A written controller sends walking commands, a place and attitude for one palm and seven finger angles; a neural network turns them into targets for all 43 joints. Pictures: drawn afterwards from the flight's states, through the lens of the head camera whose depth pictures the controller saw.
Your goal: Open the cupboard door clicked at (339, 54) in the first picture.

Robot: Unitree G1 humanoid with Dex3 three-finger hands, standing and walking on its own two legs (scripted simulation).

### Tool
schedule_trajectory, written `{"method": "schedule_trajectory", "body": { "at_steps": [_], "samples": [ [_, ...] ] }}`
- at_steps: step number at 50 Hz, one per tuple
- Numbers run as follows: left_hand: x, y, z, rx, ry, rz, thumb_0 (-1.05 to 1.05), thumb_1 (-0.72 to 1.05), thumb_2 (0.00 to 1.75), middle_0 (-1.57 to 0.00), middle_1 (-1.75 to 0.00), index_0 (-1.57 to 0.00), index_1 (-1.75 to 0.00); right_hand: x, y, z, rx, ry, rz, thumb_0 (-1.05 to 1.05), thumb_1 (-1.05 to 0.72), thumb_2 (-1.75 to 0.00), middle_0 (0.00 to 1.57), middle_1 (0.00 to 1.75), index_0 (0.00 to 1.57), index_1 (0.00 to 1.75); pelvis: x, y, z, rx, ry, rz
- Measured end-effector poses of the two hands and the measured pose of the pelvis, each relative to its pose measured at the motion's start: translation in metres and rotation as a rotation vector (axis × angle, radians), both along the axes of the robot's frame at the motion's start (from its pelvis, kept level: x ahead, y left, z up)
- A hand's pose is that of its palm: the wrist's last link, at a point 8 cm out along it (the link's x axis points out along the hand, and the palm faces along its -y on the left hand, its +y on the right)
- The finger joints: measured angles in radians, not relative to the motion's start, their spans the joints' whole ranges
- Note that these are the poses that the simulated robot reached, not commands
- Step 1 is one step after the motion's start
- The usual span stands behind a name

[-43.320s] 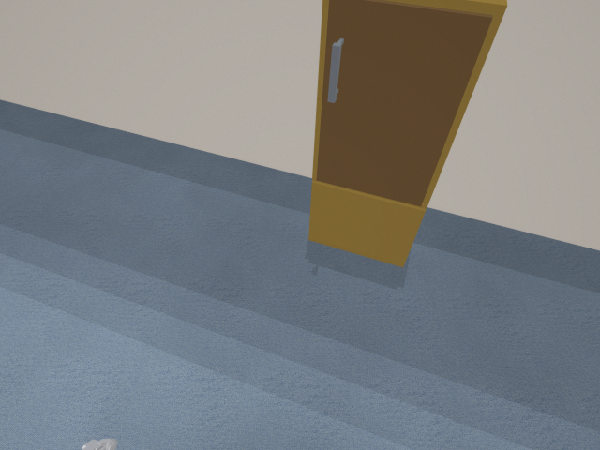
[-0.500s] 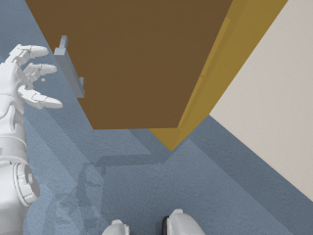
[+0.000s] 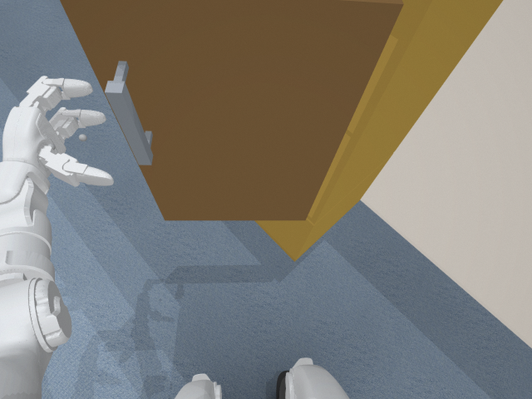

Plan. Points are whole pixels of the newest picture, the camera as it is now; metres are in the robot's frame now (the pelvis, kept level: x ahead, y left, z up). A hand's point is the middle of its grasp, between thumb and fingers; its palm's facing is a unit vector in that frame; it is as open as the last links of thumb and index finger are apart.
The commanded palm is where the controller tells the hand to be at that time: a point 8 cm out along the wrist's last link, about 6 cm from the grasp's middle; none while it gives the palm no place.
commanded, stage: slide the fingers in behind the handle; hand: left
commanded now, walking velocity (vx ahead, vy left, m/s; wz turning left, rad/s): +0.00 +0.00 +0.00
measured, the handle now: (134, 118) +0.51 +0.17 +0.08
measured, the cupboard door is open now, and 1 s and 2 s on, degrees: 49 48 47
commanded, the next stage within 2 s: close the thumb around the handle in 1.62 s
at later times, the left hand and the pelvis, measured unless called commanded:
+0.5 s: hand (101, 145) +0.45 +0.21 +0.08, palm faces -0.03 -1.00 +0.00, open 14.0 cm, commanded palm +0.44 +0.26 +0.08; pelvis -0.01 +0.00 +0.00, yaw +0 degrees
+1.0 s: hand (130, 142) +0.46 +0.18 +0.07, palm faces -0.02 -1.00 +0.01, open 13.9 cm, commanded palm +0.44 +0.22 +0.08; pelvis -0.01 +0.00 +0.00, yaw +1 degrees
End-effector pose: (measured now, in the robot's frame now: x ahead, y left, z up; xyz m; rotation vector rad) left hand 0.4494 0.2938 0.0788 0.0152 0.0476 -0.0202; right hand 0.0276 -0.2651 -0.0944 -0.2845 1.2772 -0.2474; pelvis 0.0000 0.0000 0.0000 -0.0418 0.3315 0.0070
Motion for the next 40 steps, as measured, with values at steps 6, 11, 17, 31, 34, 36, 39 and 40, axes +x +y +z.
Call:
{"method": "schedule_trajectory", "body": {
  "at_steps": [6,11,17,31,34,36,39,40],
  "samples": [
    [-0.003,-0.008,0.001,-0.009,0.003,-0.013,-0.01,-0.5,0.3,-0.3,-1.2,-0.3,-1.2,-0.007,0.001,-0.001,0.009,0.015,-0.007,0.01,-0.91,-0.9,0.2,0.3,0.21,0.3,-0.001,0.001,0.001,0.001,-0.005,0.001],
    [-0.006,-0.019,0.001,-0.016,-0.004,-0.013,-0.01,-0.5,0.3,-0.3,-1.2,-0.3,-1.2,-0.009,0.003,-0.001,0.02,0.003,-0.014,0.01,-0.91,-0.9,0.2,0.3,0.21,0.3,-0.001,0.001,0.002,0.004,-0.015,-0.002],
    [-0.011,-0.022,0.002,-0.009,-0.008,0.005,-0.01,-0.5,0.3,-0.3,-1.2,-0.29,-1.2,-0.007,0.004,0.0,0.026,-0.027,-0.014,0.01,-0.91,-0.9,0.2,0.3,0.21,0.3,-0.004,-0.001,0.003,0.007,-0.028,-0.006],
    [-0.011,-0.034,-0.001,-0.014,-0.005,-0.007,-0.01,-0.5,0.3,-0.3,-1.2,-0.3,-1.2,-0.005,0.001,-0.003,0.017,-0.044,0.014,0.01,-0.91,-0.9,0.2,0.3,0.21,0.3,-0.012,-0.001,0.0,0.009,-0.028,0.006],
    [-0.009,-0.036,-0.002,-0.019,-0.01,0.004,-0.01,-0.5,0.3,-0.3,-1.2,-0.3,-1.21,-0.008,0.001,-0.005,0.018,-0.037,0.013,0.01,-0.91,-0.9,0.2,0.3,0.21,0.3,-0.012,-0.001,-0.001,0.01,-0.023,0.006],
    [-0.009,-0.037,-0.002,-0.016,-0.011,0.008,-0.01,-0.5,0.3,-0.3,-1.2,-0.3,-1.21,-0.01,0.001,-0.006,0.02,-0.03,0.014,0.01,-0.91,-0.9,0.2,0.3,0.21,0.3,-0.012,-0.001,-0.002,0.01,-0.021,0.007],
    [-0.007,-0.039,-0.003,-0.013,-0.009,0.01,-0.01,-0.5,0.3,-0.3,-1.2,-0.3,-1.22,-0.013,0.002,-0.007,0.026,-0.016,0.013,0.01,-0.91,-0.9,0.2,0.3,0.21,0.3,-0.012,-0.002,-0.002,0.01,-0.019,0.009],
    [-0.007,-0.04,-0.003,-0.012,-0.009,0.009,-0.01,-0.5,0.3,-0.3,-1.2,-0.3,-1.22,-0.014,0.002,-0.008,0.028,-0.012,0.013,0.01,-0.91,-0.9,0.2,0.3,0.21,0.3,-0.012,-0.002,-0.002,0.01,-0.018,0.009]
  ]
}}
